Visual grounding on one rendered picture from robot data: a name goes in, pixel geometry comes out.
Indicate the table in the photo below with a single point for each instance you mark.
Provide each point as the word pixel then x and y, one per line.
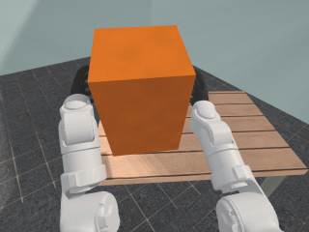
pixel 260 145

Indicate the right robot forearm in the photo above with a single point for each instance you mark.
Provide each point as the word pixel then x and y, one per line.
pixel 228 171

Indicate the left robot hand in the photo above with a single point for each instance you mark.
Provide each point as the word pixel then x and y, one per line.
pixel 79 85

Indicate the left robot upper arm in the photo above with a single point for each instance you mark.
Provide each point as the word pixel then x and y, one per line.
pixel 91 212

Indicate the carton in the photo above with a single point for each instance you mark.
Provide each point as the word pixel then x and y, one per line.
pixel 141 80

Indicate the right robot upper arm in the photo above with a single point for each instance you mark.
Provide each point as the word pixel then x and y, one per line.
pixel 247 211

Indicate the right robot hand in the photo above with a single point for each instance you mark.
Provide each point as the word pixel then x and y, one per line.
pixel 200 91

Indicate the left robot forearm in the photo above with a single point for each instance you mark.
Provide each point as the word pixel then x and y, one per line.
pixel 79 143

